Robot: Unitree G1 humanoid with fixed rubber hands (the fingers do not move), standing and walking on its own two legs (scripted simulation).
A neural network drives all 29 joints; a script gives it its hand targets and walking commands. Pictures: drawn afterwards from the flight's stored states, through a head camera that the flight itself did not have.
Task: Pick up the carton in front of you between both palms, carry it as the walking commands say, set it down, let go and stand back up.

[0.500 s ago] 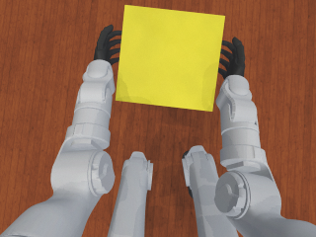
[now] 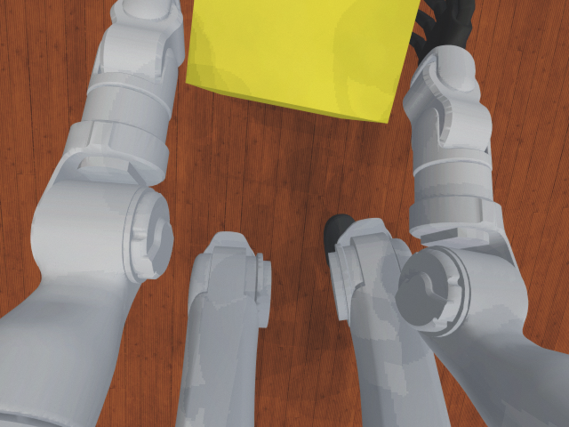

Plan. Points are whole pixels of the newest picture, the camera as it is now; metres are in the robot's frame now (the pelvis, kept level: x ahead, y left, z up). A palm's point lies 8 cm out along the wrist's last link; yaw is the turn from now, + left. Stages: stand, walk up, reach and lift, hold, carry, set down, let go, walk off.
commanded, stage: set down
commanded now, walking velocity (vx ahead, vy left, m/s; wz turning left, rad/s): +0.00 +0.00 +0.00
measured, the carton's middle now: (299, 25) +0.56 -0.03 -0.25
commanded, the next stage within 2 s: none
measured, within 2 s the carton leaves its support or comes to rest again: rests again in 0.62 s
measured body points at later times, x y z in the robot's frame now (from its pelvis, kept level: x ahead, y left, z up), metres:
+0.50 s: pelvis +0.01 +0.00 -0.03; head +0.37 +0.03 +0.22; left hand +0.59 +0.12 -0.21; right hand +0.53 -0.18 -0.19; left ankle +0.08 +0.10 -0.39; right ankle +0.12 -0.14 -0.39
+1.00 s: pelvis +0.01 +0.00 -0.04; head +0.38 +0.04 +0.20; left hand +0.60 +0.11 -0.22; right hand +0.53 -0.19 -0.21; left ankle +0.08 +0.10 -0.39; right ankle +0.12 -0.14 -0.39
